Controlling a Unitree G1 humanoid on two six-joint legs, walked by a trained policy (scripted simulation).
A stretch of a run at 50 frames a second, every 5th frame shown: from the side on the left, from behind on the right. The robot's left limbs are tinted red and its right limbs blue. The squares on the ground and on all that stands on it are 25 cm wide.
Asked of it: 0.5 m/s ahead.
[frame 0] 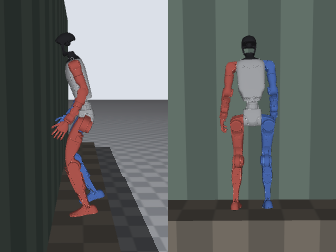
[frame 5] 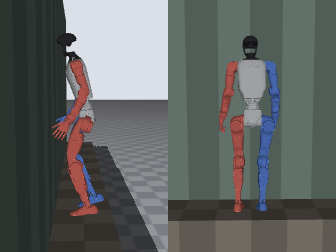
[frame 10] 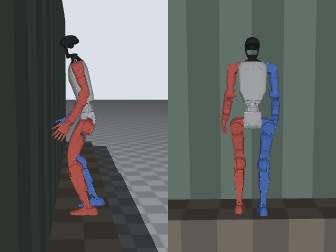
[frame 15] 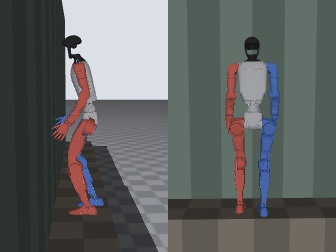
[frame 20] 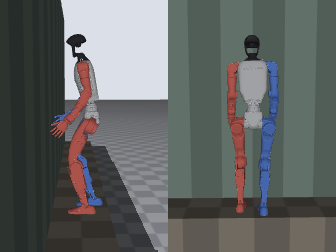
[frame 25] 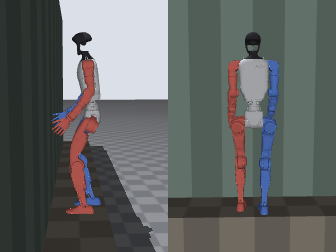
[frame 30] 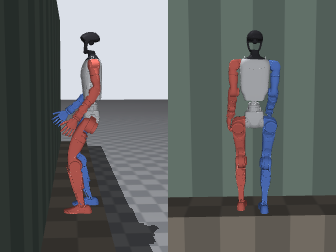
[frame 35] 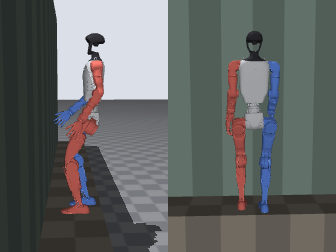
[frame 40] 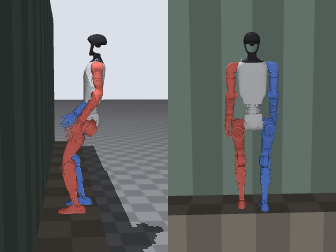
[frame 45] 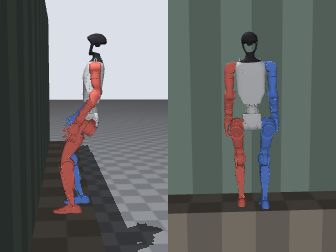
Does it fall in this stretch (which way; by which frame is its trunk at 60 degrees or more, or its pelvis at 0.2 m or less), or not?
no
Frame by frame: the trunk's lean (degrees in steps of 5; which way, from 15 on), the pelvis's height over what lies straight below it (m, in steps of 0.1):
0: 15 forward, 0.8
5: 15 forward, 0.8
10: 15 forward, 0.8
15: 15 forward, 0.8
20: 15 forward, 0.8
25: 10, 0.8
30: 0, 0.8
35: 5, 0.8
40: 5, 0.7
45: 5, 0.7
